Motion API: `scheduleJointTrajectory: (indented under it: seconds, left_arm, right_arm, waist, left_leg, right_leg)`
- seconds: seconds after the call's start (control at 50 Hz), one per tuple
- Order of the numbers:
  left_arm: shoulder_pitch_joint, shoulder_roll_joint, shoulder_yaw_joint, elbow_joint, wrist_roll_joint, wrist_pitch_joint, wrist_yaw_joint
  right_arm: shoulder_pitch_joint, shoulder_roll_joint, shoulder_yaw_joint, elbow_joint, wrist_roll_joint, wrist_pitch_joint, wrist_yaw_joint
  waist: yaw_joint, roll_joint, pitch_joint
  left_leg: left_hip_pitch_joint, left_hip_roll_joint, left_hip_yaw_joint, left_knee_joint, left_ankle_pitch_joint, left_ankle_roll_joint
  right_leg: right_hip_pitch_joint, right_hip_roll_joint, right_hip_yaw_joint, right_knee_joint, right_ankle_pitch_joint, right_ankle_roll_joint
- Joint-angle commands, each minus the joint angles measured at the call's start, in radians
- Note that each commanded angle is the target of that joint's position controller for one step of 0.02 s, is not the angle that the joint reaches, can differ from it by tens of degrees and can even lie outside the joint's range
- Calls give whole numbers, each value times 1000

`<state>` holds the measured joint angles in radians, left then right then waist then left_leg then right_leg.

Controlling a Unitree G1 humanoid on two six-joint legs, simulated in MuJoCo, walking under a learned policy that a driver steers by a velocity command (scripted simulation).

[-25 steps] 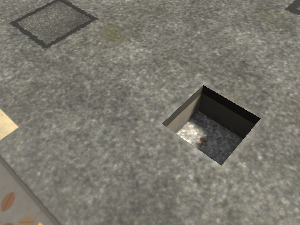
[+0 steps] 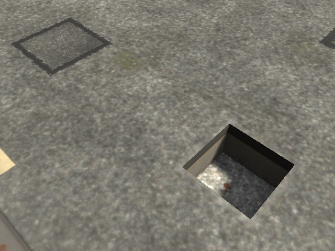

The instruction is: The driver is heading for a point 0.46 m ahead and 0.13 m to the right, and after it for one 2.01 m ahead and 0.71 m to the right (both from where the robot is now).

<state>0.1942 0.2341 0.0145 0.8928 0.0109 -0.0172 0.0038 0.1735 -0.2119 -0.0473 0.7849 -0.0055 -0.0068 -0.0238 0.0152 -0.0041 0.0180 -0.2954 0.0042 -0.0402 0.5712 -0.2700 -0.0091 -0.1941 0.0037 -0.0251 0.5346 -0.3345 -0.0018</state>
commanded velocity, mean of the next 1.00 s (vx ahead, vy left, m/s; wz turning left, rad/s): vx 0.05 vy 0.00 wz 0.00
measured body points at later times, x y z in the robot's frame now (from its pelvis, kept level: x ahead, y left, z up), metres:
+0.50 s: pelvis +0.00 +0.00 +0.00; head +0.00 +0.00 +0.45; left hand +0.03 +0.25 -0.15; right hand +0.08 -0.25 -0.14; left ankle +0.02 +0.12 -0.73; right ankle -0.03 -0.12 -0.73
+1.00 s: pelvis +0.02 +0.01 +0.00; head +0.02 +0.03 +0.45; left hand -0.02 +0.26 -0.15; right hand +0.06 -0.24 -0.14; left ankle +0.01 +0.12 -0.71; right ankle -0.03 -0.12 -0.73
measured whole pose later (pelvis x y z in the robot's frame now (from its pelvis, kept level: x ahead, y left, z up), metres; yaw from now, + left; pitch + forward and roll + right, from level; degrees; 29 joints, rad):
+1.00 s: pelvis +0.02 +0.01 +0.00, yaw +0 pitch +0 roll +0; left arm 0.40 0.22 0.04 1.08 -0.03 -0.04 0.03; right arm 0.25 -0.20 -0.05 1.11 0.03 -0.05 -0.01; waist 0.02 -0.03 -0.01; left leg -0.32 0.01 0.04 0.73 -0.44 0.07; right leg -0.13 -0.03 -0.01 0.48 -0.35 -0.01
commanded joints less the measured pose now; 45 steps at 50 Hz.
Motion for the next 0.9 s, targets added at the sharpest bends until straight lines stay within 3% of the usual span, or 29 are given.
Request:
scheduleJointTrajectory:
  seconds: [0.02, 0.32, 0.78, 0.8, 0.82, 0.86, 0.9]
  left_arm:
    - [18, 97, 24, -26, -4, -2, 8]
    - [41, 90, 27, 77, -6, 8, 29]
    - [146, 40, 9, 170, -6, -1, 35]
    - [170, 33, 8, 182, -7, 0, 36]
    - [179, 52, 15, 184, -14, 3, 39]
    - [192, 96, 29, 168, -26, 2, 44]
    - [234, 158, 54, 170, -37, -17, 41]
  right_arm:
    - [-5, -120, -31, -38, 2, -10, -4]
    - [-13, -102, -31, 112, 4, 2, -14]
    - [25, -78, -9, 292, 6, 11, -21]
    - [44, -67, -6, 305, 6, 12, -22]
    - [51, -75, -8, 310, 11, 13, -23]
    - [31, -83, -12, 298, 16, 2, -22]
    - [-14, -38, -3, 270, 21, -31, -7]
  waist:
    - [1, 26, -71]
    - [-2, 12, -11]
    - [-14, 3, 40]
    - [-14, -3, 18]
    - [-11, -18, 36]
    - [5, -66, 102]
    - [26, -178, 137]
  left_leg:
    - [129, 61, -63, -48, 387, 60]
    - [123, 30, -31, -92, 261, 45]
    - [99, 14, -11, -144, 137, 29]
    - [107, 0, 5, -141, 35, 29]
    - [76, -26, 30, -112, -119, 34]
    - [-52, -48, 60, -32, -325, 50]
    - [-164, -35, 98, 174, -169, 49]
  right_leg:
    - [-47, -40, 32, -63, 227, -11]
    - [-47, -39, 31, -106, 154, -8]
    - [-72, -31, 29, -163, 69, -16]
    - [-65, -26, 25, -174, -32, -21]
    - [-77, -24, 35, -181, -176, -39]
    - [-105, -91, 141, -238, -447, -103]
    - [-59, -278, 393, -367, -542, -202]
